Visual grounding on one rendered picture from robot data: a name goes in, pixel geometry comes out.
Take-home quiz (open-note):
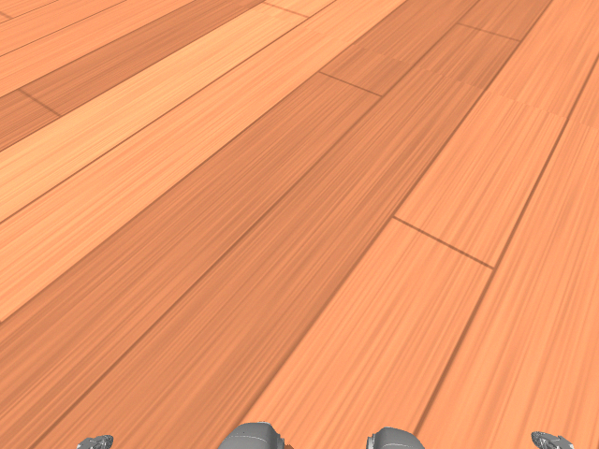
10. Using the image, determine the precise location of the right robot hand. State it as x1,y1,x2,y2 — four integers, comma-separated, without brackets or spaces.
531,431,574,449

